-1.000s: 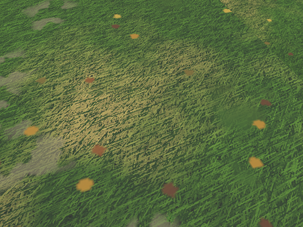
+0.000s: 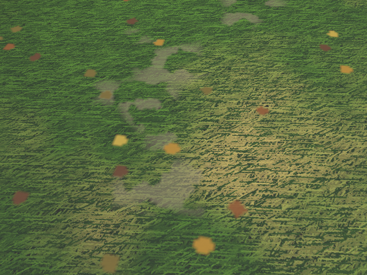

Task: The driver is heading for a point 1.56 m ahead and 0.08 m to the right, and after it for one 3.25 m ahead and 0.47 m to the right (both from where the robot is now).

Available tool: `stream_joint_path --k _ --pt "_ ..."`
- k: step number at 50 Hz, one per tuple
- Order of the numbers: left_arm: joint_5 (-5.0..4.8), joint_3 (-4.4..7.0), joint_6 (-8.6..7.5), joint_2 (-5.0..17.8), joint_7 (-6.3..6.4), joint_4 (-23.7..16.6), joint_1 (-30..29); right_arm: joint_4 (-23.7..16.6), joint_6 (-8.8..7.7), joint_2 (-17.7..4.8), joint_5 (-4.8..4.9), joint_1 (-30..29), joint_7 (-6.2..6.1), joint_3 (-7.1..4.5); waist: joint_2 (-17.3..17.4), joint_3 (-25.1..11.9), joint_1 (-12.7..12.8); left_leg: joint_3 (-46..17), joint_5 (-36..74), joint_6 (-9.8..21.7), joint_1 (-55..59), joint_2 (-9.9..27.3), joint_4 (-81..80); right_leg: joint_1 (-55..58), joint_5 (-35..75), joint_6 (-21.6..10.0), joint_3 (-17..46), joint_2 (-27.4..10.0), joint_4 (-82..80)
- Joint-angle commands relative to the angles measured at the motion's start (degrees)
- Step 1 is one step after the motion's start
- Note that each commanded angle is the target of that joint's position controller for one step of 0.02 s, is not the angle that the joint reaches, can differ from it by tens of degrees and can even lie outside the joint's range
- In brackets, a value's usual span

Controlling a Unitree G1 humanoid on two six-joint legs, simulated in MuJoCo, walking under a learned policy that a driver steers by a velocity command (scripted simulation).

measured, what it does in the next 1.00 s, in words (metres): walks ahead: left foot, then right foot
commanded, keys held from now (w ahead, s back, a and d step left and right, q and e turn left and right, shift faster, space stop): w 1.00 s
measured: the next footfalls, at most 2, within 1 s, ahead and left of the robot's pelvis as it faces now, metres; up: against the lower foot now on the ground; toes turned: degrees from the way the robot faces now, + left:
left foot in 0.22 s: +0.06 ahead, +0.11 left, +0.00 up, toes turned +4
right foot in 0.66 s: +0.41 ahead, -0.07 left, +0.00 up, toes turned +0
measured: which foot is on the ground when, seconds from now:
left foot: up 0.00-0.20, down 0.22-0.68, up 0.70-1.00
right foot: down 0.00-0.20, up 0.22-0.64, down 0.66-1.00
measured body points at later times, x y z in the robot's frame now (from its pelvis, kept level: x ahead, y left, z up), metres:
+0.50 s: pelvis +0.13 +0.03 +0.00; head +0.14 +0.05 +0.45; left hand +0.25 +0.29 -0.12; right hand +0.12 -0.23 -0.12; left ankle +0.02 +0.10 -0.74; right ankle +0.27 -0.10 -0.68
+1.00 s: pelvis +0.41 +0.00 +0.01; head +0.44 -0.01 +0.46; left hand +0.37 +0.24 -0.13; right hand +0.56 -0.24 -0.12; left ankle +0.54 +0.15 -0.68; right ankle +0.37 -0.07 -0.74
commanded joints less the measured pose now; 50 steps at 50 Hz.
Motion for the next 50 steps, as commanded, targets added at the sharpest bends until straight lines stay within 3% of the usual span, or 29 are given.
stream_joint_path --k 1,4,7,9,10,11,12,13,14,15,17,18,24,29,31,32,33,34,35,36,37,38,40,43,47,50 --pt "0.10 2.47 -1.76 8.39 -0.52 -2.01 2.44 -2.94 -0.68 -1.67 -0.53 2.28 1.24 0.18 -8.69 -3.52 0.29 0.74 1.66 1.07 -1.84 1.25 -5.58 3.81 -21.71 -7.58 16.31 -14.84 -17.22" --pt "-0.04 2.76 -2.11 8.96 -1.47 -1.31 2.25 -2.78 -1.56 -0.56 -0.42 1.79 1.51 1.21 -9.05 -3.34 -0.39 2.88 1.12 2.74 5.58 1.40 -16.06 -0.44 -21.52 -7.16 12.83 -14.66 -18.37" --pt "-0.14 3.36 -1.38 10.56 -2.12 0.03 3.90 -2.14 -2.59 -0.94 0.13 2.36 1.21 1.67 -9.20 -2.79 -0.60 6.12 -0.19 4.53 13.67 0.17 -26.23 -4.09 -23.75 -7.25 11.20 -14.56 -17.22" --pt "-0.80 3.49 -0.46 10.25 -2.30 0.52 3.46 0.39 -3.49 -0.49 0.18 7.38 0.63 1.97 -6.08 -1.39 -3.64 7.74 5.71 6.33 24.63 -1.14 -37.47 -11.01 -29.81 -5.30 8.30 -11.96 -11.89" --pt "-0.35 2.97 -0.44 8.12 -2.48 -0.16 1.89 2.33 -3.92 -1.82 0.08 11.95 0.13 1.70 -2.11 -0.38 -5.72 4.38 1.09 7.08 31.05 0.21 -42.17 -17.31 -31.00 -3.13 4.99 -8.82 -4.42" --pt "0.04 1.38 -0.79 2.28 -3.00 -1.50 1.25 2.84 -4.40 -5.03 -0.43 15.45 -0.57 1.22 10.82 -1.43 -6.50 -15.45 -15.20 8.51 34.96 14.84 -51.97 -24.71 -27.94 -0.58 -2.08 -3.19 15.78" --pt "0.28 1.33 -1.13 2.73 -3.07 -3.65 -0.87 0.68 -4.54 -11.28 0.20 12.37 -1.61 -0.24 12.06 4.21 -5.36 -34.68 -28.36 13.81 29.15 25.48 -59.39 -35.40 -21.63 0.40 -0.35 0.57 23.43" --pt "0.56 2.45 -1.40 7.56 -3.43 -4.39 -4.13 1.27 -4.61 -9.15 0.27 10.46 -2.42 -0.17 5.09 7.69 -4.52 -32.13 -26.16 14.90 23.77 24.12 -59.95 -34.37 -14.86 0.36 5.31 -3.76 26.67" --pt "-0.08 2.72 -1.70 7.86 -4.18 -3.33 -1.96 0.91 -5.28 -7.03 0.67 7.17 -2.24 0.57 4.96 6.82 -1.56 -27.23 -19.14 13.23 23.18 20.76 -59.58 -32.25 -10.17 0.79 6.24 -4.08 26.71" --pt "0.12 2.90 -1.88 8.23 -4.46 -1.58 0.49 0.72 -6.01 -5.74 0.99 5.57 -1.97 0.80 4.02 5.00 -0.22 -21.36 -10.60 11.51 24.49 17.79 -59.52 -30.10 -7.20 1.53 5.93 -4.26 26.94" --pt "1.18 2.99 -1.55 7.66 -4.75 0.70 2.74 1.38 -7.31 -3.86 1.32 6.03 -2.03 1.32 2.74 1.82 0.36 -13.18 2.80 10.42 25.08 14.10 -58.47 -26.71 -2.86 2.67 4.12 -4.33 30.53" --pt "1.22 2.78 -1.35 6.57 -4.77 0.55 1.88 2.30 -7.64 -3.43 1.39 7.54 -1.89 1.41 2.24 1.58 0.16 -11.24 7.08 10.53 25.25 13.55 -57.98 -26.98 -1.63 2.98 3.73 -4.44 31.46" --pt "0.93 1.52 -1.00 3.86 -4.88 -2.57 -9.01 6.50 -7.98 -2.38 1.09 13.70 -1.84 1.56 3.07 4.47 -2.91 -5.82 22.82 11.30 26.38 12.71 -56.44 -28.30 4.18 3.97 1.81 -4.83 23.13" --pt "0.56 0.90 -1.50 3.83 -4.88 -4.72 -13.93 9.50 -8.07 -4.16 0.79 15.39 -2.69 1.36 3.87 5.59 -3.37 -4.17 36.32 10.35 29.77 15.04 -53.38 -21.19 1.79 0.49 -0.23 -2.86 12.14" --pt "0.38 1.22 -1.82 4.48 -4.13 -3.46 -9.29 10.15 -8.08 -5.02 0.68 13.60 -2.93 1.31 4.26 3.42 -0.51 -2.47 51.35 8.81 29.85 15.05 -47.59 -11.87 -1.44 -1.78 -1.37 -0.17 9.08" --pt "0.33 1.81 -2.12 5.61 -3.44 -1.55 -3.20 10.63 -7.98 -5.91 0.55 13.05 -2.95 1.09 4.08 -0.29 2.30 -1.43 60.70 7.99 29.77 14.39 -39.89 -3.89 -2.92 -2.92 -2.15 2.13 7.91" --pt "0.60 2.56 -2.73 7.03 -2.66 1.90 7.08 10.83 -7.82 -6.16 0.67 12.32 -2.97 1.06 2.32 -6.17 6.82 0.82 61.25 6.92 25.80 12.17 -27.89 9.46 -1.27 -4.44 -1.95 2.79 5.38" --pt "1.91 3.69 -3.32 11.16 -1.79 3.99 17.12 9.66 -7.93 -4.37 0.98 12.98 -2.93 1.67 -2.38 -13.73 10.18 2.41 42.75 6.26 14.23 9.46 -11.01 25.12 -10.01 -6.74 10.14 -8.39 4.32" --pt "2.50 5.07 -3.38 17.59 -1.92 4.70 19.77 8.84 -8.00 2.48 2.84 19.80 -2.29 2.88 -18.44 -21.32 6.59 3.72 -0.59 3.61 -5.03 -2.28 10.27 38.37 -17.44 -13.95 41.11 -25.12 -3.23" --pt "0.10 4.46 -2.95 13.96 -2.41 4.87 16.21 9.32 -8.14 -3.44 1.18 15.22 -2.40 1.45 -10.42 -17.68 6.29 -3.74 -2.11 5.03 -9.78 -0.44 14.64 33.13 -17.22 -12.91 46.36 -22.88 -8.74" --pt "-0.19 3.63 -3.04 10.95 -2.47 4.32 9.81 7.85 -8.31 -3.58 1.33 10.41 -2.12 1.17 -7.59 -8.83 3.58 -2.59 3.51 5.38 -11.54 3.00 14.08 24.95 -13.86 -11.54 35.51 -21.30 -8.60" --pt "-0.01 2.80 -3.47 7.52 -2.74 4.14 6.73 7.48 -8.61 -2.49 1.19 7.74 -1.90 1.61 -3.71 -5.08 2.64 -1.67 7.35 5.45 -9.82 5.18 10.89 17.98 -6.11 -10.55 28.71 -18.88 -10.13" --pt "-0.30 1.78 -4.17 4.51 -2.67 5.43 5.12 7.95 -7.30 -0.65 -0.04 8.03 -1.33 1.89 -5.51 -2.36 -0.47 -0.56 8.94 4.64 -5.22 7.61 6.20 9.99 1.09 -8.27 19.52 -14.18 -12.68" --pt "-0.72 1.63 -5.42 4.48 -2.69 7.95 8.46 7.89 -5.86 1.23 -0.34 6.72 -0.39 2.18 -5.54 -1.00 -1.52 1.36 10.63 3.42 -5.68 8.18 2.86 7.75 8.79 -8.87 14.26 -12.72 -15.21" --pt "-1.02 1.42 -5.53 4.59 -2.64 10.38 12.23 4.62 -5.49 1.48 -0.38 -3.98 -0.03 2.57 -5.04 2.48 -0.09 3.93 19.26 1.55 -12.57 9.51 -7.52 9.27 12.64 -8.45 9.40 -10.50 -17.52" --pt "-1.13 1.22 -5.61 4.83 -2.54 11.67 14.42 2.72 -5.82 2.71 0.18 -11.21 0.17 3.36 -5.27 3.16 1.58 5.97 25.25 1.15 -9.76 8.05 -19.19 9.78 16.79 -7.27 6.62 -9.22 -17.10"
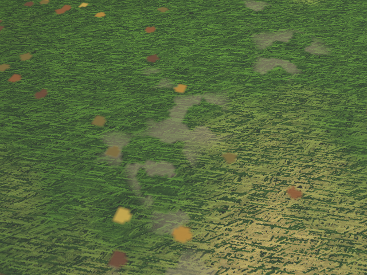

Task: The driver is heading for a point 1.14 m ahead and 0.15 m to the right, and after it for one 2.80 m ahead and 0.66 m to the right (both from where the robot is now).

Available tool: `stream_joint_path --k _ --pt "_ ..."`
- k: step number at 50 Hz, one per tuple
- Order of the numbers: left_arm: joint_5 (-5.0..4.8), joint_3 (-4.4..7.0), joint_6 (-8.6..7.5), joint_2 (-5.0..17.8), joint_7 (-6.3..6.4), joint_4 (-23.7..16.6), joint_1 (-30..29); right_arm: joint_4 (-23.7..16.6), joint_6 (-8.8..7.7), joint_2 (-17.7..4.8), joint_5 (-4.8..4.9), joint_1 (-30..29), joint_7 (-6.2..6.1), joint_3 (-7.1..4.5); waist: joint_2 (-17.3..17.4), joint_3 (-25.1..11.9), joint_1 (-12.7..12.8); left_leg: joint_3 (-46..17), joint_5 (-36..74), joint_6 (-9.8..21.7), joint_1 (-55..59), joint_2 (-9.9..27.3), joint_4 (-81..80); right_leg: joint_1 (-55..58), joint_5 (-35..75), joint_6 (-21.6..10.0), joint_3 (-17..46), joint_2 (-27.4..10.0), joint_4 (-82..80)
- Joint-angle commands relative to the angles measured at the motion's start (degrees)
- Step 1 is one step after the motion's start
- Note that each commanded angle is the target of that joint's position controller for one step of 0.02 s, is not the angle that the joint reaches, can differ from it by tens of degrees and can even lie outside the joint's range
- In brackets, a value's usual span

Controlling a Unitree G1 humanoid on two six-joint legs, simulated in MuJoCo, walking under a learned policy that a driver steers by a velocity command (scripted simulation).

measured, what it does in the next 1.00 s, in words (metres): walks ahead: left foot, then right foot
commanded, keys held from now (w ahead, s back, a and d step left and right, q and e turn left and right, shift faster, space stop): w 1.00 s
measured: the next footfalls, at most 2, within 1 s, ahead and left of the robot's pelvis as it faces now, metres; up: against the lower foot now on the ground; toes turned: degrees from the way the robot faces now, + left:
left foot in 0.20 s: +0.30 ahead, +0.11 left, +0.00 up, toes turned +3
right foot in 0.76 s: +0.59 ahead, -0.08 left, +0.00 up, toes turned -5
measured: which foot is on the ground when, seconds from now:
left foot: up 0.00-0.18, down 0.20-0.76, up 0.78-1.00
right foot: down 0.00-0.20, up 0.22-0.74, down 0.76-1.00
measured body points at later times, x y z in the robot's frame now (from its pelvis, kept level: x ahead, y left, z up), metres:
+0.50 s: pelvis +0.28 +0.05 +0.00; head +0.29 +0.06 +0.45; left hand +0.39 +0.30 -0.14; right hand +0.24 -0.20 -0.14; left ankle +0.26 +0.11 -0.75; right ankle +0.37 -0.11 -0.68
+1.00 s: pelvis +0.55 -0.02 +0.00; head +0.57 -0.03 +0.45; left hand +0.55 +0.23 -0.14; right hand +0.62 -0.27 -0.15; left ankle +0.57 +0.13 -0.67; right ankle +0.55 -0.07 -0.75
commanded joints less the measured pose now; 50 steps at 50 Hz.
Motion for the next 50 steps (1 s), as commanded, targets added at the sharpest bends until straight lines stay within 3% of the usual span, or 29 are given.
stream_joint_path --k 1,4,7,9,10,11,12,13,14,15,17,20,26,29,33,36,37,38,39,40,41,42,43,45,47,50 --pt "-0.13 1.16 -0.97 7.32 0.33 -1.59 1.60 -4.21 -0.62 -1.22 0.46 -6.39 0.22 0.41 -5.44 3.56 0.22 2.85 6.04 -0.43 3.23 -1.72 -9.34 -4.89 22.07 -5.56 6.20 -13.93 -5.79" --pt "0.27 1.12 -0.67 7.94 0.84 0.01 4.19 -5.42 -0.74 -2.11 0.56 -10.43 -0.04 0.30 -5.40 4.11 1.28 2.93 5.53 0.69 3.45 -2.73 -14.05 0.94 25.03 -5.68 6.98 -16.26 -4.46" --pt "0.85 1.26 -0.16 8.71 1.53 0.99 3.66 -5.54 -1.24 -3.28 0.42 -9.85 -0.40 -0.29 -5.42 3.62 -0.05 3.08 -0.83 2.96 6.20 -4.54 -17.50 6.68 35.00 -5.13 6.89 -18.07 0.50" --pt "1.08 1.43 0.25 9.57 1.69 1.28 2.11 -2.28 -1.89 -4.69 0.24 0.03 -1.16 -1.30 -5.57 -1.60 -4.47 4.49 -4.26 5.19 18.71 -8.16 -21.31 6.96 47.37 -3.70 5.32 -16.86 12.91" --pt "0.92 1.18 0.37 9.10 1.62 1.12 1.86 1.01 -2.49 -6.65 -0.46 9.87 -1.78 -2.26 -4.01 -7.08 -8.26 2.93 -3.26 7.12 31.93 -7.03 -23.00 1.22 42.60 -2.62 3.45 -14.52 24.66" --pt "-0.31 0.19 0.17 5.93 1.31 -1.15 2.97 2.39 -2.79 -11.96 -1.98 19.04 -2.61 -3.73 2.98 -15.00 -10.22 -14.46 -9.49 11.41 48.46 7.47 -23.82 -13.84 22.28 -0.87 0.58 -10.45 43.60" --pt "-1.36 -0.06 0.31 3.04 1.00 -0.92 8.26 2.97 -2.20 -14.49 -1.19 19.97 -2.27 -4.58 12.44 -20.40 -7.54 -39.24 -9.90 18.30 57.39 19.16 -30.98 -30.01 -19.37 0.53 1.93 -0.41 60.60" --pt "-0.03 1.41 0.63 8.39 1.41 -1.08 2.29 2.61 -1.75 -10.90 0.85 15.02 -1.87 -3.95 2.57 -13.41 -6.65 -35.29 -12.97 15.69 51.74 15.27 -32.72 -34.89 -15.34 -0.52 8.21 -4.15 62.70" --pt "0.00 1.40 0.18 7.75 1.04 -2.48 -1.69 1.86 -1.88 -8.01 1.32 9.66 -1.73 -3.17 1.35 -6.32 -4.78 -26.86 -10.19 14.03 43.13 13.36 -34.69 -35.09 -9.71 -0.68 8.07 -6.34 60.31" --pt "0.11 1.26 0.14 6.65 0.84 -2.52 -3.40 1.75 -2.24 -5.61 1.08 6.90 -1.54 -2.57 -0.24 -3.38 -3.19 -21.55 -5.59 12.28 37.31 10.72 -36.78 -32.96 -6.51 -0.59 7.75 -8.24 57.18" --pt "1.58 1.05 1.59 4.80 0.19 -1.69 -1.99 3.18 -2.90 -2.94 1.35 6.48 -1.83 -1.75 1.21 -1.38 -0.30 -14.32 0.17 9.89 30.26 6.97 -39.16 -27.93 -4.64 0.74 7.19 -9.94 53.03" --pt "1.91 1.04 2.96 3.73 -0.65 -2.21 -4.15 5.52 -4.07 -4.24 1.74 10.12 -1.91 -1.96 0.86 -0.28 0.66 -10.10 4.53 10.38 28.54 5.53 -41.58 -28.98 -1.88 2.32 5.58 -10.49 50.07" --pt "1.27 0.71 3.14 3.91 -0.86 -6.67 -18.54 8.03 -3.82 -4.42 1.59 15.78 -1.98 -1.67 0.61 3.47 -2.18 -5.55 7.12 9.72 31.70 3.41 -44.17 -36.09 9.31 4.42 2.83 -11.56 34.87" --pt "1.00 0.25 2.95 3.41 -0.76 -8.17 -23.76 9.34 -3.78 -4.66 1.38 18.94 -2.21 -1.59 1.20 3.87 -3.87 -4.23 10.38 9.47 35.10 3.68 -43.46 -35.10 11.93 3.98 1.34 -10.21 27.73" --pt "1.00 0.41 2.47 4.33 -0.57 -10.04 -27.92 10.99 -3.38 -5.09 0.74 21.39 -2.91 -1.71 1.65 4.96 -4.65 -4.28 15.66 9.60 42.12 6.28 -40.63 -35.55 8.81 2.00 1.04 -9.03 22.47" --pt "1.03 1.07 1.67 5.21 -0.14 -9.17 -23.40 11.34 -3.17 -6.17 0.47 19.21 -3.39 -2.09 2.04 2.98 -1.61 -2.67 30.61 8.02 43.80 6.80 -33.17 -26.89 2.62 -0.73 -0.32 -6.11 18.64" --pt "1.14 1.67 1.25 5.94 0.26 -7.00 -16.82 11.40 -3.01 -6.62 0.54 18.29 -3.36 -2.23 1.68 -0.38 1.24 -1.56 37.08 7.21 42.92 5.76 -25.47 -18.68 2.14 -1.88 -1.29 -4.01 16.51" --pt "1.73 2.58 0.62 7.52 0.82 -3.36 -6.42 11.15 -2.87 -6.13 0.78 17.56 -3.23 -2.03 -0.37 -5.98 5.32 0.64 34.46 6.01 37.80 3.05 -13.63 -5.38 3.83 -3.51 -0.73 -4.00 14.18" --pt "3.24 4.03 0.13 12.76 1.49 -1.56 3.39 9.13 -2.95 -3.19 2.02 18.68 -2.88 -1.12 -6.98 -13.72 7.60 3.33 15.13 4.18 22.85 -1.05 4.96 11.48 -2.72 -7.50 15.62 -17.65 12.77" --pt "2.86 4.96 0.56 16.65 1.02 -1.10 4.89 9.19 -2.94 0.06 3.04 24.28 -2.43 -0.87 -17.21 -19.07 4.96 1.96 -26.91 2.70 6.26 -11.57 22.35 20.92 -4.08 -14.28 42.14 -30.30 4.63" --pt "0.85 4.42 1.16 13.67 0.71 -1.61 -0.87 8.97 -2.69 -4.67 1.62 19.24 -2.57 -2.18 -8.53 -13.09 3.32 -5.05 -23.48 3.75 1.50 -7.82 25.94 15.20 -8.09 -12.35 40.12 -27.04 2.48" --pt "0.41 3.43 1.06 9.96 0.57 -2.62 -6.67 7.50 -2.97 -4.51 1.46 14.71 -2.27 -2.28 -5.69 -5.50 1.43 -4.48 -17.48 3.92 0.57 -5.18 24.12 6.69 -6.26 -10.55 31.18 -25.33 1.31" --pt "0.64 2.64 0.63 6.99 0.37 -2.82 -9.42 7.17 -3.10 -3.33 1.38 12.47 -2.10 -2.13 -3.57 -2.38 0.06 -4.14 -13.65 3.85 2.58 -3.19 20.81 0.63 -0.79 -8.75 25.38 -22.61 -0.66" --pt "0.46 1.59 -0.08 3.78 0.67 -1.30 -9.49 7.62 -1.75 -1.44 0.01 13.39 -1.55 -1.97 -5.37 -0.83 -2.71 -3.52 -11.38 2.66 7.66 -1.44 16.52 -5.91 6.82 -6.21 17.50 -18.62 -2.64" --pt "0.35 1.53 -0.93 4.35 0.87 0.40 -6.06 7.44 -0.72 -0.46 -0.20 12.96 -1.00 -1.95 -5.23 -0.87 -3.37 -2.35 -10.39 1.70 8.16 -1.44 14.78 -6.74 12.97 -6.38 14.48 -17.59 -3.39" --pt "0.18 1.69 -1.20 6.02 1.05 1.80 -2.69 5.16 0.12 -0.69 -0.22 6.35 -0.65 -1.89 -5.03 1.57 -2.87 -0.76 -5.30 0.22 2.51 -0.22 9.83 -6.04 14.46 -6.40 11.47 -16.58 -5.55"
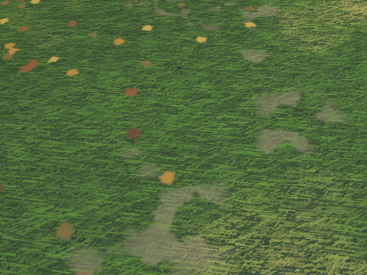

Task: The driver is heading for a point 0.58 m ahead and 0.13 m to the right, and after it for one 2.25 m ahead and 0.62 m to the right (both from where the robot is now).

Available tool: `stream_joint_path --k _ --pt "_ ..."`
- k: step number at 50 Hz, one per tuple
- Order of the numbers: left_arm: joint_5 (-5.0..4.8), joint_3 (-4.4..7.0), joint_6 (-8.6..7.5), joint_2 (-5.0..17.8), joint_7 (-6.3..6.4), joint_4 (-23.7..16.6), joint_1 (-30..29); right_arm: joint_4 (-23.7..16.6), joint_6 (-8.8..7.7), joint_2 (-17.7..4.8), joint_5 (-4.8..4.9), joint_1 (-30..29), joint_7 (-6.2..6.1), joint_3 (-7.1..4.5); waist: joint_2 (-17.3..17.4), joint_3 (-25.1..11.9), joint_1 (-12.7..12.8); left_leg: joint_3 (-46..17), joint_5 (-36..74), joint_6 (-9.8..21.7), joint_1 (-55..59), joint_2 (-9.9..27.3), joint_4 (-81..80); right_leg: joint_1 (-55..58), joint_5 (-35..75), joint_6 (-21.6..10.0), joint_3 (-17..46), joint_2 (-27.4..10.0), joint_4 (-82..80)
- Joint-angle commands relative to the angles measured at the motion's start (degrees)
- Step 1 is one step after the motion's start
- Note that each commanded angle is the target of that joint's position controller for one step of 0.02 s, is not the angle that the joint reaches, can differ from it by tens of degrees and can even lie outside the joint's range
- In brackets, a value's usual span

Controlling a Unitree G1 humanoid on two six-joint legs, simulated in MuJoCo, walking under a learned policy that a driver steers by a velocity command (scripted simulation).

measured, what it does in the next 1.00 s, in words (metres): walks ahead, turning right: left foot, then right foot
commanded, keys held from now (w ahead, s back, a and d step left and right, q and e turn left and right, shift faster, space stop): w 0.26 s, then w+e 0.74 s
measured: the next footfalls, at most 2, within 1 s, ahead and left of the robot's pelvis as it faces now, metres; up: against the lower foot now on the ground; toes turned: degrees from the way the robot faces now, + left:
left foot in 0.32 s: +0.35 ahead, +0.11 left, +0.00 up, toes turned +3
right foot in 0.88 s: +0.59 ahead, -0.10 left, +0.00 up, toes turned -23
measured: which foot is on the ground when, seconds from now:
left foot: up 0.00-0.30, down 0.32-0.90, up 0.92-1.00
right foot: down 0.00-0.34, up 0.36-0.86, down 0.88-1.00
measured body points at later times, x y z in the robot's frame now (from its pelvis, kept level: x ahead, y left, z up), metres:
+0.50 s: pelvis +0.27 +0.05 +0.00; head +0.29 +0.06 +0.44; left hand +0.29 +0.29 -0.16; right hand +0.33 -0.21 -0.14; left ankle +0.31 +0.11 -0.75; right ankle +0.20 -0.08 -0.66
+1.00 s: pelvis +0.52 -0.04 -0.02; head +0.55 -0.06 +0.43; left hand +0.71 +0.17 -0.15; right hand +0.47 -0.29 -0.16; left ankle +0.45 +0.13 -0.64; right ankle +0.55 -0.09 -0.75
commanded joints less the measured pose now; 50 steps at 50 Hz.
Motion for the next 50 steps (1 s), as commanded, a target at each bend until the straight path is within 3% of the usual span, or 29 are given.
stream_joint_path --k 1,6,10,12,14,15,16,17,18,19,20,21,23,26,29,33,38,41,43,44,45,46,47,48,49,50 --pt "-0.20 0.62 -1.06 5.71 0.23 -1.21 3.19 -2.49 0.77 -1.55 -0.08 -0.33 0.45 -0.13 -4.68 1.82 -1.10 1.03 5.76 -1.52 -6.15 1.94 -3.92 0.87 13.45 -5.50 11.90 -15.10 -11.25" --pt "-0.12 0.06 -0.96 5.27 0.40 0.25 7.85 -6.03 0.46 -0.69 0.79 -11.08 0.63 0.80 -5.10 3.33 1.53 3.69 13.01 -2.14 -6.08 0.51 -18.75 4.20 19.72 -4.27 8.63 -13.72 -11.28" --pt "0.42 -0.01 -0.65 5.43 0.94 1.97 11.42 -8.04 0.08 -1.16 0.89 -16.45 0.43 1.03 -5.47 4.17 3.11 4.79 12.12 -0.62 -6.44 -1.02 -25.01 11.25 24.31 -5.04 8.30 -15.58 -9.29" --pt "0.80 0.17 -0.41 5.93 1.31 2.52 11.42 -8.81 -0.34 -1.75 0.88 -17.08 0.33 0.83 -5.47 4.36 2.59 4.78 8.72 0.81 -5.68 -1.70 -27.16 14.56 28.96 -5.18 8.30 -16.98 -6.96" --pt "0.94 0.34 -0.28 6.51 1.53 2.55 9.74 -8.07 -0.95 -2.61 0.88 -13.19 -0.11 0.29 -5.75 2.52 0.24 5.63 4.27 2.69 2.07 -4.19 -29.72 14.66 41.82 -4.16 7.64 -17.03 -0.76" --pt "0.92 0.44 -0.17 7.01 1.44 2.55 8.87 -6.17 -1.38 -3.52 0.84 -6.92 -0.55 -0.32 -5.74 -0.50 -2.42 6.03 3.30 3.73 9.63 -6.02 -31.76 13.90 47.67 -3.54 7.56 -16.25 6.20" --pt "0.49 0.33 -0.07 6.92 1.21 2.12 7.43 -2.89 -2.07 -5.13 0.30 3.31 -1.14 -1.19 -3.98 -5.73 -6.74 5.18 6.42 5.24 23.02 -5.60 -35.15 8.61 44.22 -2.46 6.09 -13.90 17.26" --pt "-0.28 -0.35 -0.29 4.96 0.89 -0.09 6.77 -1.10 -2.58 -10.22 -1.29 13.84 -1.94 -2.62 1.24 -13.47 -9.88 -8.45 1.91 8.17 38.87 7.26 -35.89 -3.91 24.37 -1.41 4.41 -10.61 34.11" --pt "-2.56 -1.19 0.10 -0.65 0.64 -0.26 14.59 -1.10 -2.14 -14.34 -1.43 14.83 -1.54 -3.64 13.41 -20.17 -5.97 -34.32 -1.06 15.55 51.50 22.85 -42.50 -23.26 -20.49 0.64 2.13 -0.20 53.97" --pt "-0.77 0.66 0.73 6.27 1.10 0.37 9.48 -2.20 -1.43 -10.30 0.50 9.83 -1.14 -2.96 1.36 -14.77 -5.49 -32.85 -6.51 13.02 44.28 19.60 -45.19 -26.72 -17.11 -0.34 9.09 -3.62 56.95" --pt "-0.59 0.91 0.62 5.66 0.77 -1.20 4.95 -3.20 -1.57 -6.88 0.88 3.47 -1.01 -1.86 0.62 -6.69 -3.26 -23.67 -5.82 10.80 35.26 17.44 -47.47 -27.10 -11.25 -0.42 9.38 -5.82 54.97" --pt "-0.47 0.78 0.69 4.13 0.57 -1.43 3.30 -3.36 -2.02 -4.13 0.76 0.69 -0.84 -1.18 -0.48 -2.78 -1.90 -17.36 -1.09 8.81 28.84 14.97 -49.84 -25.37 -7.87 -0.23 9.11 -7.71 52.44" --pt "0.90 0.94 2.23 2.41 -0.20 -1.20 3.97 -2.21 -2.74 -1.59 1.11 0.73 -1.51 -0.38 1.71 -0.42 0.60 -8.10 4.66 5.59 22.37 11.13 -51.75 -21.57 -5.62 0.74 8.63 -9.29 49.44" --pt "1.10 1.19 3.94 1.12 -1.05 -2.73 1.48 -0.81 -4.05 -2.69 1.53 4.54 -1.90 -0.51 1.68 0.21 1.64 -1.90 11.43 5.06 21.80 10.43 -52.88 -23.84 -2.58 1.60 7.56 -9.72 48.14" --pt "0.98 1.20 4.65 1.36 -1.60 -5.34 -4.89 -0.25 -4.31 -3.33 1.18 7.22 -2.07 -0.60 1.80 1.80 1.03 2.89 13.77 4.62 23.09 9.69 -53.86 -29.70 3.43 2.35 6.54 -10.62 44.35" --pt "0.76 0.53 4.38 0.91 -2.31 -8.73 -13.38 0.31 -4.30 -3.28 1.12 9.54 -2.35 -0.29 1.71 3.61 -0.34 8.53 19.32 3.94 24.96 8.32 -53.60 -30.11 9.95 2.75 3.55 -9.64 31.01" --pt "1.18 0.07 4.17 1.39 -2.85 -12.29 -20.67 1.83 -3.51 -5.05 0.90 14.29 -3.16 -0.69 1.95 4.30 -2.23 12.76 29.12 3.83 33.66 10.90 -50.39 -28.45 7.59 0.13 -1.43 -7.60 20.58" --pt "1.41 0.80 4.20 2.91 -2.64 -12.12 -17.71 1.62 -2.54 -6.95 0.65 13.33 -3.64 -1.24 3.87 1.66 0.09 15.59 50.92 3.30 37.52 11.74 -41.17 -21.88 -0.41 -3.17 -4.26 -3.29 18.73" --pt "1.47 2.02 3.86 4.94 -2.13 -9.69 -8.54 0.90 -1.45 -8.78 0.58 12.33 -3.51 -1.85 4.38 -3.73 3.77 16.22 56.94 3.15 36.93 11.89 -25.49 -11.70 -5.30 -5.93 -4.85 0.73 16.16" --pt "1.91 3.19 3.33 7.08 -1.56 -7.21 -0.29 -0.03 -1.07 -9.19 0.83 11.27 -3.07 -1.97 1.75 -8.05 7.78 16.97 48.19 1.56 30.43 10.89 -11.73 0.23 -3.70 -7.92 -2.16 1.09 10.54" --pt "2.65 5.11 3.18 13.46 -0.70 -6.68 4.83 -2.80 -1.19 -5.60 1.69 11.58 -2.53 -1.20 -6.68 -13.92 8.78 16.90 19.56 -0.93 12.53 6.77 8.19 16.10 -10.84 -13.06 17.76 -12.99 7.99" --pt "1.16 5.85 3.83 17.39 -0.71 -8.01 2.16 -7.21 -1.91 -4.23 1.73 8.94 -1.40 -1.20 -14.01 -16.67 5.45 7.35 -18.44 -3.59 -7.02 -6.23 23.98 24.43 -8.58 -20.20 48.37 -23.98 -1.67" --pt "0.34 5.37 4.45 16.06 -0.39 -7.81 1.23 -8.75 -2.57 -6.80 1.25 1.63 -1.10 -1.52 -4.27 -10.43 6.25 -0.67 -12.97 -2.84 -13.56 -2.10 23.10 20.74 -5.87 -17.93 41.47 -22.60 -3.67" --pt "0.00 4.66 4.31 13.38 0.00 -7.73 -1.61 -9.27 -3.35 -5.90 1.87 0.97 -0.90 -1.12 -2.34 -4.97 4.10 -0.73 -7.31 -2.47 -12.99 0.16 18.63 13.63 -1.07 -15.82 34.37 -21.41 -4.26" --pt "-0.04 3.98 3.91 10.70 0.14 -8.06 -4.37 -8.19 -3.48 -5.57 1.72 2.62 -1.14 -1.16 0.98 -1.79 1.13 -0.89 -4.83 -2.50 -9.28 2.05 12.84 7.21 6.20 -12.96 28.93 -18.31 -4.93" --pt "-0.57 3.43 3.38 9.15 0.42 -8.27 -5.99 -8.13 -2.62 -5.48 0.50 3.40 -1.29 -1.21 0.90 -1.06 -0.77 -1.15 -4.32 -3.26 -5.82 2.90 9.44 3.15 11.39 -11.42 24.74 -15.48 -5.22"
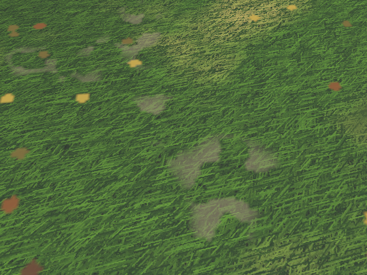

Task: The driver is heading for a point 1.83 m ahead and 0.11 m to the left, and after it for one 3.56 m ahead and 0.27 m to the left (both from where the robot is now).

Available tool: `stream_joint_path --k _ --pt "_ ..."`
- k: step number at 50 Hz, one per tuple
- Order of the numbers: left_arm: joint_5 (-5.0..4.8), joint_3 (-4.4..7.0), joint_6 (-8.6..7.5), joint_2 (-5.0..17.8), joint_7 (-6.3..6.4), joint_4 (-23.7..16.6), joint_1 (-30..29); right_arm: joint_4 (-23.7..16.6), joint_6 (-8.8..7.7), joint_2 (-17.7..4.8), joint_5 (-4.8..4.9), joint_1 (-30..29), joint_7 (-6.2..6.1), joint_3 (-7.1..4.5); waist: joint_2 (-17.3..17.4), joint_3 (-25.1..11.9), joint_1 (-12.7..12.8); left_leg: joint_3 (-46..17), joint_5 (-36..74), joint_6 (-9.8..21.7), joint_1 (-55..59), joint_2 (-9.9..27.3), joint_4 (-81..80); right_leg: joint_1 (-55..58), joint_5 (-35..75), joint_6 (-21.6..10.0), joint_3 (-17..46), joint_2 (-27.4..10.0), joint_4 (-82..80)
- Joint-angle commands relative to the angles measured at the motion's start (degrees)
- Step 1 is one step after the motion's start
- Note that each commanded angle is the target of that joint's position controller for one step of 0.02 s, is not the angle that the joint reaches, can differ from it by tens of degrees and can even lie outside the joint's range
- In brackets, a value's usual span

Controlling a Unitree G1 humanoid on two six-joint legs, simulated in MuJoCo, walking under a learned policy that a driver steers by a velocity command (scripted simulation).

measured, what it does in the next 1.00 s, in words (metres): walks ahead: left foot, then right foot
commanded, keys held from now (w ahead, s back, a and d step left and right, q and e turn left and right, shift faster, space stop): w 1.00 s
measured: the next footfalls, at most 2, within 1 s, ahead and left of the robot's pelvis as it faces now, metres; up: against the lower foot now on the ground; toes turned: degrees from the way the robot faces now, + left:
left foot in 0.44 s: +0.43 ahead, +0.09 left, +0.00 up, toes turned -3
right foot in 0.98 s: +0.70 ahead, -0.12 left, +0.00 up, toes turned -9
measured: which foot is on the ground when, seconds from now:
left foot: up 0.00-0.42, down 0.44-1.00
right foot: down 0.00-0.44, up 0.46-0.96, down 0.98-1.00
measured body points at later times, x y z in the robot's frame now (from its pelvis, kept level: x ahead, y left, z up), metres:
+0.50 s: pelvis +0.29 +0.03 -0.01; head +0.32 +0.03 +0.44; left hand +0.26 +0.29 -0.15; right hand +0.44 -0.23 -0.11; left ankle +0.39 +0.10 -0.73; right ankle +0.07 -0.03 -0.67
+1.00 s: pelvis +0.55 -0.02 +0.00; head +0.58 -0.04 +0.45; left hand +0.78 +0.18 -0.10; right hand +0.46 -0.26 -0.15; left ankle +0.40 +0.09 -0.72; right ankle +0.66 -0.12 -0.73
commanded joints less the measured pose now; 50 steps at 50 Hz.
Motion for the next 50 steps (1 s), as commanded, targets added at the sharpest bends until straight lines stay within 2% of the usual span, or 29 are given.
stream_joint_path --k 1,3,6,11,16,18,19,20,21,22,23,24,25,26,27,29,32,34,36,39,42,44,46,47,48,49,50 --pt "-1.05 0.96 -1.42 5.47 1.03 -1.70 3.43 -4.20 0.29 -5.40 -1.67 1.95 0.25 -0.97 1.16 -3.72 -1.05 -4.38 3.74 -0.97 -13.21 3.31 -3.47 11.92 16.65 -8.37 20.82 -16.06 -17.92" --pt "-1.34 0.71 -2.82 5.75 0.92 -0.94 5.71 -4.38 2.00 -4.59 -2.03 2.01 0.80 -0.83 0.10 -4.20 -1.57 -3.11 4.80 -2.04 -12.24 3.10 -6.52 10.62 22.95 -7.93 17.77 -14.32 -18.46" --pt "-1.20 0.62 -3.42 6.63 0.72 0.41 10.49 -6.33 2.77 -4.61 -1.68 -3.91 1.25 -0.64 -1.69 -2.46 0.41 -1.77 11.37 -2.61 -16.15 3.39 -13.48 11.70 26.09 -5.53 15.75 -13.14 -20.13" --pt "-0.94 -0.13 -3.45 6.26 0.84 1.67 15.93 -9.29 2.79 -5.09 -1.05 -13.19 1.70 -0.27 -3.48 -1.30 3.90 -0.90 19.72 -1.70 -20.92 2.10 -24.69 19.11 29.34 -1.90 14.83 -13.08 -20.22" --pt "-0.10 -0.84 -3.48 6.24 1.61 3.24 19.44 -12.25 2.08 -4.75 -0.65 -20.85 2.04 0.64 -3.90 0.87 6.03 1.08 20.15 0.61 -20.85 -0.90 -34.46 25.58 33.54 -2.40 14.70 -15.05 -19.28" --pt "0.23 -0.89 -3.56 7.03 2.01 3.70 18.88 -12.79 1.59 -5.25 -0.49 -20.38 2.03 0.66 -4.36 1.17 4.71 1.23 17.38 2.53 -17.62 -2.30 -37.76 27.13 39.29 -2.42 14.37 -16.40 -17.63" --pt "0.31 -0.88 -3.70 7.57 2.16 3.58 17.26 -12.16 1.37 -5.72 -0.39 -17.60 1.80 0.48 -4.65 0.36 2.79 1.59 15.13 3.76 -12.88 -3.69 -39.44 26.61 46.22 -1.80 13.40 -16.44 -15.27" --pt "0.45 -0.79 -3.87 8.24 2.26 3.58 16.20 -10.78 1.20 -6.60 -0.29 -13.11 1.31 0.06 -5.34 -1.76 0.75 2.03 12.63 4.86 -6.82 -5.64 -40.10 26.39 54.41 -1.14 12.94 -16.41 -11.15" --pt "0.71 -0.69 -3.88 8.75 2.13 3.74 15.52 -8.49 0.90 -8.00 -0.18 -5.92 0.66 -0.62 -5.12 -5.45 -2.30 2.26 11.08 6.07 0.77 -7.41 -41.70 26.27 58.89 -0.58 12.28 -15.66 -3.17" --pt "0.34 -0.78 -3.92 8.75 1.91 3.57 14.32 -5.64 0.36 -9.16 -0.69 3.70 -0.05 -1.28 -3.40 -10.29 -6.96 0.57 14.37 7.73 13.61 -5.62 -45.30 20.81 52.75 0.16 10.59 -13.74 8.26" --pt "-0.11 -1.54 -4.23 6.17 1.65 1.84 15.22 -4.06 0.17 -13.75 -2.05 13.21 -0.88 -2.40 3.10 -17.74 -9.26 -13.96 9.16 10.63 27.70 7.46 -45.38 9.97 31.11 0.82 8.19 -9.65 25.45" --pt "-2.04 -2.01 -4.03 1.61 1.09 2.31 23.40 -3.61 0.51 -17.51 -2.42 12.15 -0.19 -3.36 16.00 -21.27 -3.77 -42.46 9.40 19.62 38.31 20.64 -52.45 -10.00 -17.76 3.00 6.63 2.13 44.46" --pt "-0.01 -1.13 -3.74 6.83 1.35 2.45 18.86 -4.23 1.03 -12.75 -0.17 6.45 0.55 -2.54 5.06 -14.53 -2.71 -42.29 2.12 17.92 31.18 17.54 -55.94 -14.73 -14.50 1.71 11.92 -2.20 47.14" --pt "0.05 -1.01 -3.87 6.67 0.94 1.08 13.87 -5.22 0.95 -9.03 0.29 0.62 0.80 -1.52 1.93 -6.74 -1.22 -32.12 2.02 16.35 22.42 15.59 -57.33 -15.51 -8.94 1.82 11.28 -4.97 44.60" --pt "0.05 -1.30 -3.90 5.46 0.61 0.47 11.52 -4.96 0.58 -6.64 -0.10 -1.32 1.03 -0.85 -0.25 -3.47 -0.33 -26.01 7.23 14.87 16.84 12.75 -59.26 -14.31 -6.27 2.05 10.43 -6.86 41.72" --pt "0.92 -1.66 -2.68 3.70 -0.16 0.57 12.16 -3.10 -0.17 -4.59 -0.06 -0.75 0.65 0.06 2.41 -2.40 2.08 -17.42 14.60 12.06 11.03 8.40 -61.47 -10.09 -4.38 3.31 9.35 -9.16 37.07" --pt "1.23 -2.00 -1.58 2.36 -0.93 0.00 10.63 -0.76 -1.37 -6.39 0.42 3.10 0.69 -0.24 3.03 -2.33 2.70 -12.76 21.06 12.44 10.16 7.19 -63.41 -11.46 -2.38 5.13 6.97 -10.39 33.40" --pt "1.22 -2.21 -1.28 2.40 -1.15 -1.79 5.34 0.10 -1.48 -7.25 0.49 4.88 0.70 -0.41 2.75 -0.68 1.91 -10.84 20.79 12.49 10.69 6.56 -65.38 -15.73 1.48 6.36 5.56 -11.94 29.11" --pt "0.99 -2.45 -1.26 2.32 -1.24 -3.64 -0.13 0.89 -1.35 -7.01 0.58 6.75 0.75 -0.28 2.72 0.52 0.69 -8.87 22.89 11.91 12.05 5.36 -66.09 -18.39 5.54 7.36 4.26 -12.61 22.75" --pt "0.57 -3.15 -1.50 1.17 -1.38 -5.58 -6.35 1.83 -1.32 -7.03 0.61 9.14 0.73 -0.18 3.15 0.67 -1.03 -6.22 27.31 10.61 13.77 4.17 -65.45 -16.73 10.72 7.83 2.40 -11.68 12.61" --pt "0.35 -3.43 -1.68 1.25 -1.22 -6.92 -10.86 2.90 -1.21 -7.40 0.34 11.76 0.44 -0.19 3.55 0.70 -2.54 -5.68 30.85 10.40 18.11 5.26 -63.98 -15.56 12.38 7.15 1.35 -10.33 6.32" --pt "0.35 -3.28 -1.91 1.91 -1.08 -7.76 -12.49 3.50 -0.97 -7.67 -0.03 12.52 0.12 -0.23 3.86 0.96 -2.62 -6.10 33.77 10.35 21.73 6.94 -62.26 -15.37 10.41 6.08 1.59 -9.79 3.83" --pt "0.41 -2.93 -2.31 2.74 -0.90 -7.94 -11.77 3.80 -0.71 -8.34 -0.31 11.72 -0.28 -0.43 4.11 0.71 -1.50 -6.09 39.37 9.83 24.45 8.33 -59.29 -12.97 6.34 4.46 1.58 -8.79 1.50" --pt "0.48 -2.58 -2.59 3.31 -0.67 -7.26 -9.22 3.78 -0.59 -8.76 -0.40 10.71 -0.44 -0.54 4.31 -0.46 -0.03 -5.54 45.93 9.17 24.94 8.40 -55.87 -8.99 3.90 3.46 1.20 -7.49 0.10" --pt "0.65 -2.04 -2.97 4.10 -0.31 -5.42 -3.59 3.80 -0.39 -9.13 -0.41 9.91 -0.49 -0.63 4.14 -3.28 2.43 -4.69 52.16 8.44 24.86 7.68 -49.28 -2.14 2.75 2.28 0.48 -5.65 -2.09" --pt "1.23 -1.23 -3.59 5.46 0.23 -2.13 5.89 3.68 -0.18 -8.65 -0.21 9.35 -0.42 -0.41 2.08 -8.34 6.31 -2.46 51.05 7.27 21.12 5.21 -38.43 9.86 4.58 0.62 0.48 -5.16 -5.13" --pt "2.66 0.04 -4.07 9.92 0.99 -0.13 16.43 1.70 -0.30 -6.74 0.30 9.08 -0.30 0.30 -3.21 -15.75 9.73 -0.24 33.77 6.05 9.67 2.39 -21.76 24.90 0.71 -2.59 13.05 -16.90 -5.57"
